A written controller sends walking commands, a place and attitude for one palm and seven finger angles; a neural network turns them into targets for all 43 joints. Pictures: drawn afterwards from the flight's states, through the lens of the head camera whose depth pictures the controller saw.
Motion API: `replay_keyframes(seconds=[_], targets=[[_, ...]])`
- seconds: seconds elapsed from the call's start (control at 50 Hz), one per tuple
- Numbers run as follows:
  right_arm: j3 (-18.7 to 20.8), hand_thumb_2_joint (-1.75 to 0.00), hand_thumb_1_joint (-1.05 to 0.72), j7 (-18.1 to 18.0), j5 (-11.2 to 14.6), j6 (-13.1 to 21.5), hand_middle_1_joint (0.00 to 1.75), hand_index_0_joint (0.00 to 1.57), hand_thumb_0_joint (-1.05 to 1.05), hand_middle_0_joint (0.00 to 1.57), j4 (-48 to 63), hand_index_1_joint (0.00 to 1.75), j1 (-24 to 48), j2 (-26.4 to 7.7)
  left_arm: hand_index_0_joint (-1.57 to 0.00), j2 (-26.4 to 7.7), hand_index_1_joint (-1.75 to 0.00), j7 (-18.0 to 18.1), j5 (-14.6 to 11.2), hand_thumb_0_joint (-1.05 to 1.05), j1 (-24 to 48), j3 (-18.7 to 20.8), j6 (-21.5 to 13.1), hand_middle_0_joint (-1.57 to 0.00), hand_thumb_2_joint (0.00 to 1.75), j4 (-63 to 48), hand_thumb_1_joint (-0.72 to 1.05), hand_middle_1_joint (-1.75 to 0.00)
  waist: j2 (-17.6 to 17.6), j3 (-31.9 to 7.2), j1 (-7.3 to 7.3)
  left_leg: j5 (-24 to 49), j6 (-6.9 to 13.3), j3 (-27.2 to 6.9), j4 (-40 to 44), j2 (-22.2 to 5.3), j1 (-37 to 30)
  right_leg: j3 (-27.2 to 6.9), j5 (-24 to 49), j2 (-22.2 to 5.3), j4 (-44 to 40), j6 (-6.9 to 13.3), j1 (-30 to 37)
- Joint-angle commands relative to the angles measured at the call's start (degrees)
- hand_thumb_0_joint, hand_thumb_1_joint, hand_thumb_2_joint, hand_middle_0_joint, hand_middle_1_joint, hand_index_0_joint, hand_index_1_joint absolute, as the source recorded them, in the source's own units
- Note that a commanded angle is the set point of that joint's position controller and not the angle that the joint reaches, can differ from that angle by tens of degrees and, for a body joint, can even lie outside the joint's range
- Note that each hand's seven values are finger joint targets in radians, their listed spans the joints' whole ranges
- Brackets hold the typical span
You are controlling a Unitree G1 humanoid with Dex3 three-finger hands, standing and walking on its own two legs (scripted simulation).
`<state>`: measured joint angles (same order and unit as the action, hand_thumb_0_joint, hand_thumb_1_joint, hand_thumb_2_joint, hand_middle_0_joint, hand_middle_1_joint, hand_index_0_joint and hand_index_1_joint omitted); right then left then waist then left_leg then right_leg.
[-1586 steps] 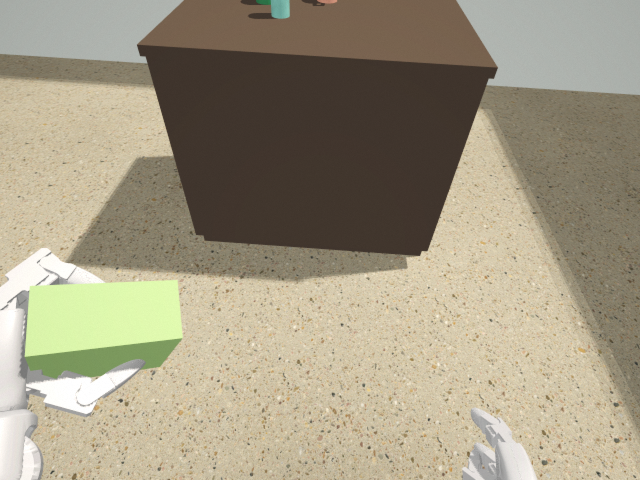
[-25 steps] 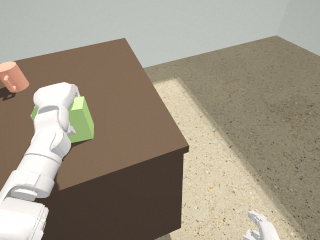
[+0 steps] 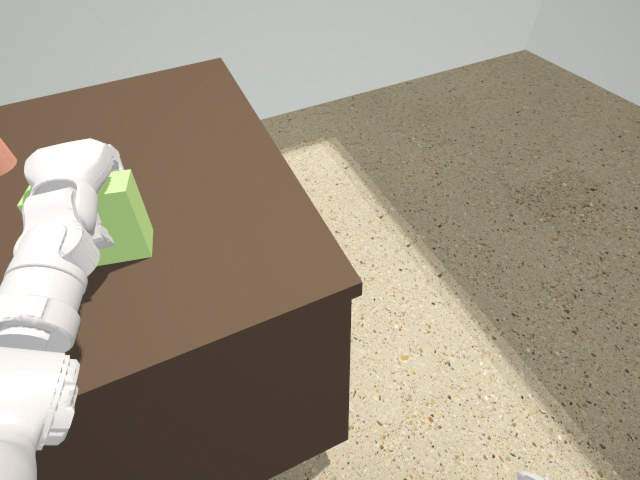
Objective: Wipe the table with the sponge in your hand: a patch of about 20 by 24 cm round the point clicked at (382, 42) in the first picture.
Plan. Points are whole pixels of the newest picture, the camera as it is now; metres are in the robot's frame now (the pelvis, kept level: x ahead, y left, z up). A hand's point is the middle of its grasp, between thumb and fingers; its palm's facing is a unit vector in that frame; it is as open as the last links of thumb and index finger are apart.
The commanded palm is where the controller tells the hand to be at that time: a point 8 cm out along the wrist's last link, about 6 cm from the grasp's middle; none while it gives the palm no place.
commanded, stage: wipe forward along the middle lane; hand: left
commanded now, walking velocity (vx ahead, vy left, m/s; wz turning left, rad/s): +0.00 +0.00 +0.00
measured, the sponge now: (99, 231) +0.41 +0.31 +0.11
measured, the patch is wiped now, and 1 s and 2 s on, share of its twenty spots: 0.95 0.95 0.95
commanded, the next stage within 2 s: slide back across to the first lane in 0.04 s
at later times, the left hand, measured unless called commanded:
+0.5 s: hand (63, 193) +0.43 +0.35 +0.15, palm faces -0.01 -0.01 -1.00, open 9.9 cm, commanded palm +0.40 +0.37 +0.21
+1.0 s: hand (13, 212) +0.40 +0.40 +0.15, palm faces -0.04 +0.00 -1.00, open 9.9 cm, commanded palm +0.36 +0.39 +0.20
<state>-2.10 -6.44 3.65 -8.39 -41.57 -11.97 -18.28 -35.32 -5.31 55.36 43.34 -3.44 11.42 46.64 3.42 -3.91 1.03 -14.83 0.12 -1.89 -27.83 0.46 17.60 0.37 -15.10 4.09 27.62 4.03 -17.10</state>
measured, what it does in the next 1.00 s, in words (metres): shifts its weight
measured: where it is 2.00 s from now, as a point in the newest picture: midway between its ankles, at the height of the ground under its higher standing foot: outside the picture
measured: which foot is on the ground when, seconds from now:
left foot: down 0.00-1.00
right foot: down 0.00-1.00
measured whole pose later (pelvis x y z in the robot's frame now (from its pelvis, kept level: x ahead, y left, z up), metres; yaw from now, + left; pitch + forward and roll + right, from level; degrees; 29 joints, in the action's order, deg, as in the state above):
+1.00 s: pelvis +0.02 +0.05 +0.01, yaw +1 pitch +5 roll -1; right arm -2.4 -3.9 3.1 -9.8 -37.9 -6.2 -16.9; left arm -38.3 -8.8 54.7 33.7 -1.3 13.6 29.5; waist 3.5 -2.3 -2.4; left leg -14.0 3.9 -2.0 -23.5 4.1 13.8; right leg 0.2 -13.7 0.4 20.8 0.2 -11.6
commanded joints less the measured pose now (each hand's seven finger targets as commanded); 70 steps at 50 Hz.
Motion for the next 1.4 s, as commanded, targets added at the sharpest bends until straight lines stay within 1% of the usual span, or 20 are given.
replay_keyframes(seconds=[0.0, 0.08, 0.12, 0.2, 0.26, 0.3, 0.36, 0.4, 0.46, 0.6, 0.7, 0.8, 0.84, 0.86, 0.92, 1.02, 1.06, 1.12, 1.22, 1.38], targets=[[2.3, -0.90, -0.90, -0.9, -0.1, 2.1, 0.30, 0.20, 0.00, 0.20, 6.5, 0.30, 2.7, -7.8, -1.20, -18.2, -1.60, 1.8, 4.2, 0.00, 18.4, 2.6, 0.6, -1.20, 1.30, 1.8, 0.10, -1.60, -7.4, -8.3, 0.28, 4.9, 2.8, 3.4, 2.7, 2.9, 4.8, -4.2, 10.8, -3.3, -5.6, -2.6, 9.3], [2.6, -0.90, -0.90, -0.9, -0.1, 1.7, 0.30, 0.20, 0.00, 0.20, 6.3, 0.30, 1.5, -7.9, -1.20, -20.0, -1.60, 1.7, 4.7, 0.00, 19.6, 3.5, -0.6, -1.20, 1.30, 3.2, 0.10, -1.60, -6.1, -11.1, 0.36, 6.6, 2.8, 3.6, 2.4, 2.8, 4.5, -4.3, 14.0, -3.4, -5.0, -2.6, 10.7], [2.8, -0.90, -0.90, -0.6, 0.0, 1.7, 0.30, 0.20, 0.00, 0.20, 6.7, 0.30, 1.1, -7.7, -1.20, -18.2, -1.60, 1.6, 4.2, 0.00, 16.3, 3.2, -1.4, -1.20, 1.30, 3.1, 0.10, -1.60, -6.2, -12.3, -0.29, 8.1, 2.7, 3.6, 2.0, 2.8, 4.1, -4.1, 16.9, -3.4, -4.3, -2.6, 11.7], [3.2, -0.90, -0.90, -0.1, -0.3, 1.0, 0.30, 0.20, 0.00, 0.20, 7.6, 0.30, 1.0, -7.5, -1.20, -20.6, -1.60, 2.1, 4.1, 0.00, 14.7, 6.2, -3.1, -1.20, 1.30, -1.1, 0.10, -1.60, -3.4, -15.9, -1.63, 12.8, 3.0, 3.5, 1.7, 2.9, 1.6, -3.5, 22.1, -3.3, -3.1, -2.0, 14.4], [3.2, -0.90, -0.90, 0.2, -0.3, 0.3, 0.30, 0.20, 0.00, 0.20, 8.2, 0.30, 2.7, -7.7, -1.20, -22.8, -1.60, 2.7, 3.6, 0.00, 13.5, 8.8, -3.6, -1.20, 1.30, -4.4, 0.10, -1.60, -3.4, -14.7, -2.72, 13.6, 2.9, 3.0, 2.6, 3.0, 1.6, -3.2, 21.3, -3.0, -3.1, -1.4, 14.8], [3.3, -0.90, -0.90, 0.4, -0.2, 0.3, 0.30, 0.20, 0.00, 0.20, 8.2, 0.30, 2.9, -7.5, -1.20, -20.4, -1.60, 3.4, 3.3, 0.00, 13.2, 7.1, -2.7, -1.20, 1.30, -5.2, 0.10, -1.60, -3.5, -12.3, -2.16, 13.6, 3.2, 3.1, 3.3, 2.8, 0.5, -2.3, 18.9, -2.6, -3.8, -1.4, 12.8], [3.2, -0.90, -0.90, 0.6, -0.4, -0.2, 0.30, 0.20, 0.00, 0.20, 8.3, 0.30, 4.6, -7.9, -1.20, -24.5, -1.60, 3.8, 3.2, 0.00, 13.8, 10.5, -1.4, -1.20, 1.30, -8.6, 0.10, -1.60, -2.3, -13.6, -3.32, 16.3, 3.0, 2.5, 4.0, 2.8, -0.6, -2.3, 20.3, -2.6, -3.8, -0.8, 14.7], [3.2, -0.90, -0.90, 0.7, -0.2, 0.0, 0.30, 0.20, 0.00, 0.20, 8.1, 0.30, 4.8, -7.6, -1.20, -22.3, -1.60, 3.9, 3.1, 0.00, 15.7, 8.2, -0.2, -1.20, 1.30, -9.6, 0.10, -1.60, -2.2, -12.9, -2.30, 17.2, 3.2, 2.6, 4.2, 2.6, -2.1, -1.7, 20.0, -2.3, -4.2, -0.9, 13.8], [3.1, -0.90, -0.90, 1.0, -0.5, -0.2, 0.30, 0.20, 0.00, 0.20, 8.9, 0.30, 6.6, -7.7, -1.20, -24.6, -1.60, 3.1, 2.9, 0.00, 15.6, 10.1, 1.1, -1.20, 1.30, -14.9, 0.10, -1.60, 0.6, -16.1, -3.38, 21.0, 3.0, 2.2, 4.5, 2.7, -4.5, -1.8, 22.3, -2.4, -4.1, -0.3, 16.0], [3.2, -0.90, -0.90, 1.5, -0.4, 0.3, 0.30, 0.20, 0.00, 0.20, 10.0, 0.30, 7.2, -7.5, -1.20, -20.5, -1.60, 0.0, 0.5, 0.00, 11.2, 8.1, 2.9, -1.20, 1.30, -22.0, 0.10, -1.60, 0.1, -17.1, -2.55, 31.2, 2.8, 0.8, 3.7, 1.7, -10.7, -0.3, 24.9, -2.0, -4.5, -0.5, 14.3], [3.3, -0.90, -0.90, 1.9, -0.5, 0.4, 0.30, 0.20, 0.00, 0.20, 10.2, 0.30, 7.6, -7.4, -1.20, -19.0, -1.60, -1.2, 1.1, 0.00, 8.8, 7.6, 3.3, -1.20, 1.30, -26.3, 0.10, -1.60, 1.9, -16.9, -2.50, 40.5, 1.6, -0.7, 2.6, 0.7, -14.5, 0.5, 24.2, -1.7, -4.8, -0.5, 11.3], [2.9, -0.90, -0.90, 1.7, -0.8, 0.4, 0.30, 0.20, 0.00, 0.20, 9.7, 0.30, 7.8, -7.6, -1.20, -20.9, -1.60, -1.6, 1.3, 0.00, 11.4, 8.5, 3.5, -1.20, 1.30, -26.6, 0.10, -1.60, 1.1, -16.6, -2.43, 37.8, 1.1, -0.8, 3.3, 1.0, -14.2, 0.8, 22.3, -1.7, -5.5, -0.2, 11.3], [2.7, -0.90, -0.90, 1.5, -0.9, 0.4, 0.30, 0.20, 0.00, 0.20, 9.2, 0.30, 7.8, -7.7, -1.20, -22.9, -1.60, -1.7, 1.7, 0.00, 12.3, 9.6, 3.3, -1.20, 1.30, -24.4, 0.10, -1.60, 0.1, -16.4, -2.59, 34.8, 1.1, -0.4, 3.8, 1.3, -12.9, 0.7, 22.1, -1.8, -5.9, 0.0, 12.5], [2.5, -0.90, -0.90, 1.3, -1.0, 0.2, 0.30, 0.20, 0.00, 0.20, 9.6, 0.30, 8.5, -7.9, -1.20, -24.9, -1.60, -1.9, 1.6, 0.00, 13.0, 11.2, 2.9, -1.20, 1.30, -25.3, 0.10, -1.60, 1.9, -17.0, -3.27, 33.8, 1.1, -0.3, 4.3, 1.4, -12.1, 0.3, 21.6, -2.0, -6.0, 0.3, 13.2], [2.5, -0.90, -0.90, 1.5, -0.8, 0.5, 0.30, 0.20, 0.00, 0.20, 9.8, 0.30, 8.0, -7.2, -1.20, -18.9, -1.60, -2.3, 1.7, 0.00, 9.7, 6.8, 2.3, -1.20, 1.30, -24.9, 0.10, -1.60, 2.2, -16.4, -2.75, 36.0, 0.6, -0.9, 4.0, 0.9, -13.4, 1.1, 20.3, -1.9, -5.9, 0.0, 11.5], [2.8, -0.90, -0.90, 2.5, -1.0, 0.9, 0.30, 0.20, 0.00, 0.20, 11.7, 0.30, 8.4, -6.9, -1.20, -16.7, -1.60, -2.5, -0.2, 0.00, 1.5, 7.3, 1.4, -1.20, 1.30, -30.7, 0.10, -1.60, 2.2, -18.0, -4.02, 40.0, 0.5, -1.6, 3.4, 0.5, -15.1, 1.0, 21.1, -1.9, -5.5, -0.3, 12.4], [2.7, -0.90, -0.90, 2.6, -1.1, 0.9, 0.30, 0.20, 0.00, 0.20, 12.0, 0.30, 9.1, -7.1, -1.20, -16.8, -1.60, -2.4, -1.5, 0.00, -1.2, 8.7, 1.8, -1.20, 1.30, -31.1, 0.10, -1.60, 0.9, -16.6, -4.53, 37.4, 0.9, -1.5, 4.0, 0.5, -13.5, 0.9, 20.8, -2.0, -5.8, -0.2, 13.0], [2.6, -0.90, -0.90, 2.6, -0.7, 0.7, 0.30, 0.20, 0.00, 0.20, 11.2, 0.30, 9.2, -7.3, -1.20, -14.2, -1.60, -1.9, -1.7, 0.00, 0.2, 6.0, 3.4, -1.20, 1.30, -30.2, 0.10, -1.60, -1.7, -11.6, -3.15, 27.8, 1.0, -1.3, 5.8, 0.5, -11.1, 1.6, 15.4, -1.8, -6.7, -0.4, 10.3], [2.2, -0.90, -0.90, 1.9, -0.5, 1.1, 0.30, 0.20, 0.00, 0.20, 10.8, 0.30, 10.4, -7.4, -1.20, -13.0, -1.60, -1.2, -0.3, 0.00, 2.4, 3.7, 5.4, -1.20, 1.30, -29.4, 0.10, -1.60, -0.8, -9.2, -2.88, 19.0, 1.5, -1.0, 7.4, 1.0, -9.4, 1.4, 10.4, -1.7, -7.4, 0.1, 9.6], [1.9, -0.90, -0.90, 2.0, -0.5, 1.9, 0.30, 0.20, 0.00, 0.20, 12.3, 0.30, 11.6, -6.6, -1.20, -8.1, -1.60, -2.3, -2.5, 0.00, -6.2, 1.3, 5.9, -1.20, 1.30, -32.8, 0.10, -1.60, -1.5, -11.6, -3.83, 19.7, 2.0, -0.4, 6.6, 1.3, -10.2, 0.9, 13.2, -1.9, -6.2, -0.1, 12.4]])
